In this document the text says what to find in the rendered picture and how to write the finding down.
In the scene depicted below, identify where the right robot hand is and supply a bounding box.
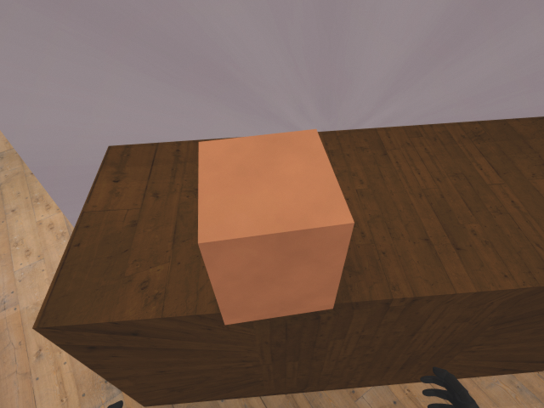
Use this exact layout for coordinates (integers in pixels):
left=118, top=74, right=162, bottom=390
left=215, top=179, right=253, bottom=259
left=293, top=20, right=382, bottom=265
left=420, top=367, right=479, bottom=408

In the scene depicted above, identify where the carton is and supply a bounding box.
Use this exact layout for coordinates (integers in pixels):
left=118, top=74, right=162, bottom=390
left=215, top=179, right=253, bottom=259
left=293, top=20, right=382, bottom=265
left=198, top=129, right=354, bottom=325

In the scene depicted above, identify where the pedestal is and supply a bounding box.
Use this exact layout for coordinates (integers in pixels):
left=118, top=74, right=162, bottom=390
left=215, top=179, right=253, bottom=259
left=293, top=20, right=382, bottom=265
left=32, top=116, right=544, bottom=407

